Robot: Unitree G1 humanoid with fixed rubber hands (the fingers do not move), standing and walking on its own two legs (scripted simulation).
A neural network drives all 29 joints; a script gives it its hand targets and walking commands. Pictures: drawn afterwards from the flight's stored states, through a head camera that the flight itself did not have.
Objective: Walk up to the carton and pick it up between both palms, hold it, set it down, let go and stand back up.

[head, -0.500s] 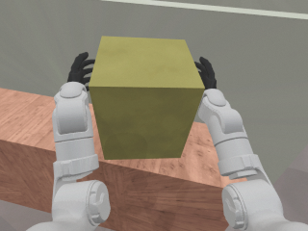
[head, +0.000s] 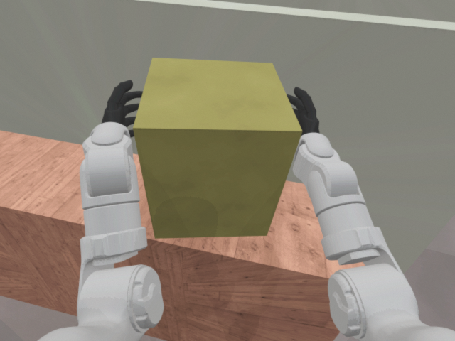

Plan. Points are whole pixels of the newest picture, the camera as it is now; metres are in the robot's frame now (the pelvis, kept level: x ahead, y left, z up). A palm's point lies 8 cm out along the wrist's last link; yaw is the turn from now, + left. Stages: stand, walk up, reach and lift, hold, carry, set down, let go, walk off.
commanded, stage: hold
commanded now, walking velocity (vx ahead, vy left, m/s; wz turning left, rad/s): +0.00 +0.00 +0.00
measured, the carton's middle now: (212, 151) +0.39 +0.01 +0.18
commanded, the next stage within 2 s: none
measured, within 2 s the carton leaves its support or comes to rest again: neither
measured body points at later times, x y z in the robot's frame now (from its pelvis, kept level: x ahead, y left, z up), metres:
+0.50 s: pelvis +0.00 +0.00 +0.00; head -0.06 +0.03 +0.44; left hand +0.38 +0.16 +0.25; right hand +0.37 -0.15 +0.24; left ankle +0.03 +0.12 -0.75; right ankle +0.02 -0.11 -0.75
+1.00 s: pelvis +0.00 +0.00 +0.00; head -0.06 +0.03 +0.44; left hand +0.38 +0.16 +0.25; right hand +0.37 -0.15 +0.24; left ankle +0.03 +0.12 -0.75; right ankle +0.02 -0.11 -0.75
